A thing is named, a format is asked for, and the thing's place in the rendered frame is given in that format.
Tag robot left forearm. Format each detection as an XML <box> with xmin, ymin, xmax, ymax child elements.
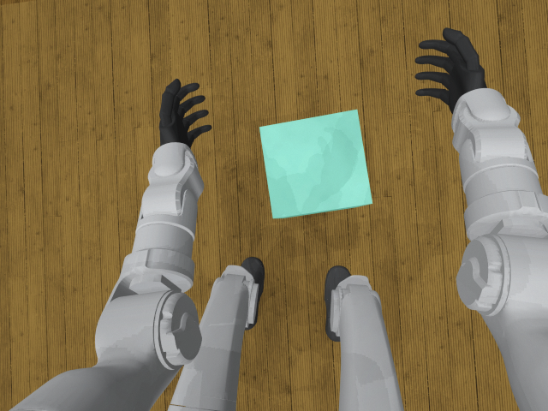
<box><xmin>95</xmin><ymin>142</ymin><xmax>204</xmax><ymax>353</ymax></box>

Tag robot right forearm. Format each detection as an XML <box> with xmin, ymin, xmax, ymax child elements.
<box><xmin>451</xmin><ymin>88</ymin><xmax>548</xmax><ymax>241</ymax></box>

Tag right robot hand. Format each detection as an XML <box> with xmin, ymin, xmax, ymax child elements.
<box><xmin>415</xmin><ymin>27</ymin><xmax>487</xmax><ymax>114</ymax></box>

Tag robot left upper arm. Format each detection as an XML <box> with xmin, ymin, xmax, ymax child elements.
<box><xmin>9</xmin><ymin>289</ymin><xmax>202</xmax><ymax>411</ymax></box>

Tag carton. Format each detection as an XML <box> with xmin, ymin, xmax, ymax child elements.
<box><xmin>259</xmin><ymin>110</ymin><xmax>372</xmax><ymax>218</ymax></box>

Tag right robot foot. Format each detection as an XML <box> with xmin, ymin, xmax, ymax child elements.
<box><xmin>325</xmin><ymin>265</ymin><xmax>351</xmax><ymax>342</ymax></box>

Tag robot right upper arm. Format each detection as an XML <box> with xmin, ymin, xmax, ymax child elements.
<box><xmin>456</xmin><ymin>233</ymin><xmax>548</xmax><ymax>411</ymax></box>

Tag left robot thigh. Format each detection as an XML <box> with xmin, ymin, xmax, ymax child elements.
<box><xmin>168</xmin><ymin>274</ymin><xmax>259</xmax><ymax>411</ymax></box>

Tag left robot hand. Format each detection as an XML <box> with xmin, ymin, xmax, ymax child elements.
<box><xmin>159</xmin><ymin>79</ymin><xmax>211</xmax><ymax>149</ymax></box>

